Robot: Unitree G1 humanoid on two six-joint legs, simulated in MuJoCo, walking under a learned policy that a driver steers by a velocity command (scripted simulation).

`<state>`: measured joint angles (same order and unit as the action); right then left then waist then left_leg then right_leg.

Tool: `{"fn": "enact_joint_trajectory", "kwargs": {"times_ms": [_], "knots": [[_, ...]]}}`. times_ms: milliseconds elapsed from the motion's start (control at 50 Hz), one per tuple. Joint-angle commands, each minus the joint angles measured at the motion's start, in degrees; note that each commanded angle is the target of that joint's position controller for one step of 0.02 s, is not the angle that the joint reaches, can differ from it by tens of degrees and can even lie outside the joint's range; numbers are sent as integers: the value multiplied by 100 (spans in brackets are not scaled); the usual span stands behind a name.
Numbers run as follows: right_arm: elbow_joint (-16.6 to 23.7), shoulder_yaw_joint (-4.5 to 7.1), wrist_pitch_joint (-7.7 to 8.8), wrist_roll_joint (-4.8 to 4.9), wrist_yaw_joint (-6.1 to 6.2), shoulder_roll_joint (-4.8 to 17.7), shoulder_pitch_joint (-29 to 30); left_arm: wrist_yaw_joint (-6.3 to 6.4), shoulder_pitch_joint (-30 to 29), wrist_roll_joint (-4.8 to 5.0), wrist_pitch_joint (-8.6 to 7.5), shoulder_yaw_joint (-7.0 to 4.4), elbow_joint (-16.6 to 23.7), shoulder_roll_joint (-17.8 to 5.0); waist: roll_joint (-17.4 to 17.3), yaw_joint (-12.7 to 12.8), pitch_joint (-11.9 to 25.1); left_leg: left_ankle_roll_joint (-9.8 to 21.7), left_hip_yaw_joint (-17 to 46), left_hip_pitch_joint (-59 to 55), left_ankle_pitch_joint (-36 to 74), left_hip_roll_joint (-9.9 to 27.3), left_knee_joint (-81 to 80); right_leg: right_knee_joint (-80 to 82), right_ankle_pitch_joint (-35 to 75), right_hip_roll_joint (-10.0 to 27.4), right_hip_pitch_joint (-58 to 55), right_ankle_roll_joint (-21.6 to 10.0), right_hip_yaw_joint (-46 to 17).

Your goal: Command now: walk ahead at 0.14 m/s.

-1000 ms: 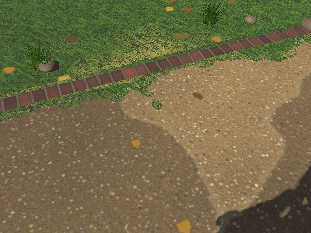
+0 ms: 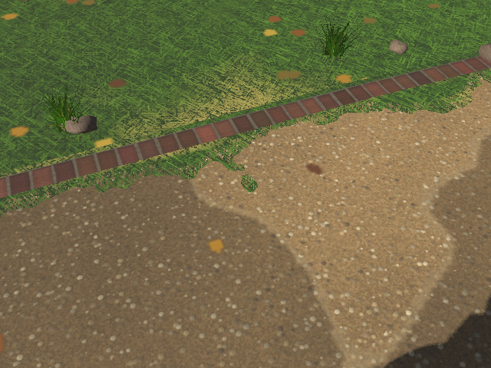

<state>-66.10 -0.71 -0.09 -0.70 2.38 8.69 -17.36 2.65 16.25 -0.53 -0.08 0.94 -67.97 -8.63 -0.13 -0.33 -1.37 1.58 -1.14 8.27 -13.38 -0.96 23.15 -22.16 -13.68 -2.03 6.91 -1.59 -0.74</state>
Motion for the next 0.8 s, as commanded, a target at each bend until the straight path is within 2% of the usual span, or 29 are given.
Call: {"fn": "enact_joint_trajectory", "kwargs": {"times_ms": [20,60,80,120,160,180,200,220,240,280,300,320,340,360,380,400,440,500,560,580,620,660,680,700,720,740,760,780,800], "knots": [[97,157,-34,-28,-16,619,-405,-11,434,-28,35,-151,95,-621,-4,7,-484,344,548,520,-2082,301,-263,216,-1957,327,674,-394,-521],[198,176,-40,-43,-54,560,-435,-52,451,-54,36,-165,224,-536,-28,-3,-980,516,826,935,-2867,389,-211,94,-2743,378,1184,-547,-744],[235,178,-9,-41,-65,514,-496,-65,452,-53,2,-166,290,-486,-24,-21,-1047,592,1006,967,-2869,472,-177,7,-2718,422,1295,-600,-863],[284,215,85,-42,-88,556,-652,-101,385,-60,-104,-181,434,-449,-94,-84,-894,747,1400,710,-2662,656,-268,-192,-2300,426,1422,-644,-939],[232,305,166,-30,-110,751,-1010,-166,106,-76,-222,-189,639,-390,-442,-258,-713,979,2031,-6,-2759,988,-737,-733,-1742,150,1871,-538,-538],[139,376,184,-30,-106,903,-1274,-204,-59,-107,-284,-177,760,-307,-803,-341,-685,1174,2552,-381,-2935,1346,-1117,-1273,-1313,-29,2151,-453,-93],[101,427,187,-26,-101,981,-1379,-232,-241,-152,-341,-184,892,-348,-861,-364,-812,1319,2852,-449,-2914,1643,-1317,-1482,-1105,19,2336,-416,202],[121,444,198,-31,-110,958,-1381,-256,-353,-147,-393,-207,980,-408,-724,-358,-898,1360,2911,-285,-2804,1729,-1387,-1535,-1114,91,2305,-417,239],[145,460,218,-44,-116,985,-1267,-283,-230,-132,-447,-209,1011,-363,-768,-221,-983,1360,2839,-72,-2444,1762,-1275,-1416,-1105,158,2105,-442,250],[321,462,253,6,-125,893,-745,-310,515,-43,-532,-238,811,-280,-568,244,-909,1086,2083,719,-1492,1411,-829,-605,-777,82,787,-483,309],[509,442,291,27,-138,806,-262,-291,1282,-6,-556,-288,555,-327,-279,634,-726,833,1485,1647,-1038,1019,-281,-147,-623,98,-598,-554,46],[814,346,385,72,-183,519,313,-221,2163,-49,-592,-448,367,-831,896,1110,-562,469,356,2651,-424,192,1468,847,-1390,1060,-1622,-859,-1674],[1012,349,463,-35,-234,475,316,-193,2709,-57,-535,-610,165,-1354,1801,1054,-484,309,-319,3747,-1401,-226,3137,1203,-389,2158,-2408,-1307,-3245],[960,420,446,-195,-231,775,426,-180,2324,-97,-478,-519,272,-982,628,771,-648,375,-22,4091,-1575,110,3926,855,461,2194,-2244,-1307,-2833],[917,401,466,-161,-260,602,332,-193,1934,-122,-469,-469,427,-830,242,558,-594,378,115,4014,-1212,261,4170,783,1052,2013,-2020,-1219,-2341],[899,392,480,-97,-302,517,328,-198,1624,-147,-471,-429,526,-743,113,385,-548,351,135,3891,-871,370,4202,884,1243,1833,-1804,-1119,-1955],[957,418,397,-90,-369,496,410,-175,1397,-99,-531,-342,560,-594,328,176,-549,267,16,3726,-499,406,4038,1059,1959,1502,-1538,-893,-1218],[1172,391,277,-79,-410,379,837,-137,1488,-66,-605,-276,492,-563,464,107,-629,243,-217,3558,-43,158,3657,1217,2996,1264,-1155,-724,-415],[1493,270,267,-54,-449,197,1528,-106,1208,-69,-645,-203,553,-531,499,60,-855,293,-562,2752,614,9,2157,1394,3461,1027,-407,-561,274],[1574,244,255,-46,-448,196,1683,-90,1259,-60,-669,-199,535,-594,570,88,-832,358,-748,2334,740,-82,1751,1399,3915,1070,-295,-520,386],[1567,296,240,-43,-410,430,1470,-46,1351,-33,-726,-219,494,-782,657,-58,-526,567,-970,1575,808,-323,1520,855,5645,1246,-502,-423,572],[1317,424,278,-46,-377,745,556,17,1195,-29,-709,-278,563,-1004,703,-516,47,815,-923,671,678,-543,1380,-499,6634,1365,-732,-327,709],[1051,509,298,-55,-360,880,-206,22,1041,-30,-670,-315,627,-1111,736,-841,426,961,-794,-24,736,-575,1099,-1508,6400,1393,-689,-312,727],[866,610,301,-120,-333,1059,-795,-14,901,-29,-646,-341,704,-1177,608,-1162,631,1139,-463,-835,604,-393,665,-2831,5267,1209,-134,-301,864],[845,735,264,-163,-301,1512,-1095,-90,906,-98,-646,-287,901,-783,-391,-1059,962,1585,1393,-1690,334,968,584,-5084,1012,543,1054,-253,964],[964,774,210,-98,-338,1758,-799,-189,1250,32,-641,-304,1185,-597,-1115,-569,1501,2606,4550,-2591,111,2087,-391,-6677,-1575,-300,2839,-128,110],[1042,753,197,33,-335,1595,-270,-225,622,-57,-683,-330,1389,-871,-366,-491,798,2447,4228,-1981,-943,1941,-919,-6525,-946,153,3484,-235,-338],[1132,671,217,39,-324,1280,73,-260,218,-58,-736,-364,1552,-997,32,-357,175,2183,3610,-1139,-897,1807,-1127,-6063,-466,395,3467,-252,-305],[1148,611,257,-3,-315,1064,253,-250,138,-68,-743,-383,1573,-961,464,-85,-161,1934,3093,-422,-129,1581,-1222,-5578,-272,582,3132,-208,-282]]}}
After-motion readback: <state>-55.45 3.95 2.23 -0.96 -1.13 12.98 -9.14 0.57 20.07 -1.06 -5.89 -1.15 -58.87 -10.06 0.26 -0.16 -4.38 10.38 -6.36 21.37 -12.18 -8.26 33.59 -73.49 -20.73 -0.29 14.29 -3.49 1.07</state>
